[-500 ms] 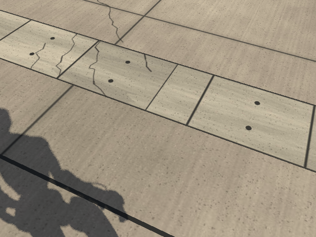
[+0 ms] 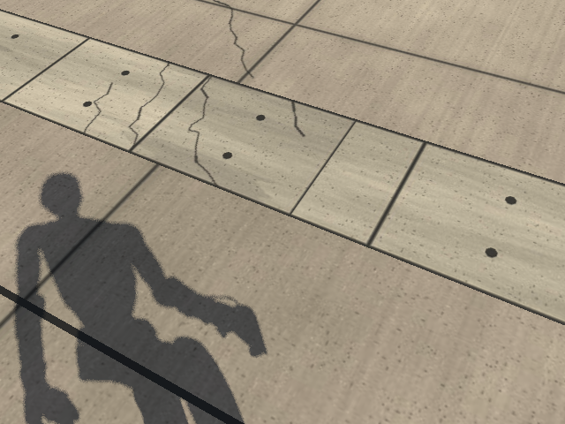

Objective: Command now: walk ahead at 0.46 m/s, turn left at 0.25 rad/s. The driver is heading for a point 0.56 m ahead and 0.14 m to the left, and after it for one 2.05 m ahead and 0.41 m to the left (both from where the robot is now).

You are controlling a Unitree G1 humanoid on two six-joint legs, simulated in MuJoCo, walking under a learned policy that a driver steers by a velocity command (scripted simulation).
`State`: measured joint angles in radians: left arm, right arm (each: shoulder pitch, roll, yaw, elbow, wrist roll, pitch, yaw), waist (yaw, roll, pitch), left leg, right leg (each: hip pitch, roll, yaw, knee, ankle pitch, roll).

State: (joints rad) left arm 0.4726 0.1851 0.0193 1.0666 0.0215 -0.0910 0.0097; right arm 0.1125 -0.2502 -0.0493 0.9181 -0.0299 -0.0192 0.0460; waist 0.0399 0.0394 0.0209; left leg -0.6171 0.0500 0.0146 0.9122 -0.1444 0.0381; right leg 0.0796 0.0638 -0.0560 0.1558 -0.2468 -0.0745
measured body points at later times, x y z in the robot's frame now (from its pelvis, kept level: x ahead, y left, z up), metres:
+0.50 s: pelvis +0.28 +0.06 +0.00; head +0.31 +0.08 +0.45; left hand +0.39 +0.34 -0.12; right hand +0.34 -0.21 -0.13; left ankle +0.24 +0.09 -0.75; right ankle +0.45 -0.10 -0.67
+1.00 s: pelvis +0.50 +0.07 +0.00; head +0.54 +0.07 +0.44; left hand +0.47 +0.33 -0.13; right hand +0.67 -0.14 -0.15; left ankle +0.44 +0.20 -0.70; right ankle +0.60 +0.02 -0.75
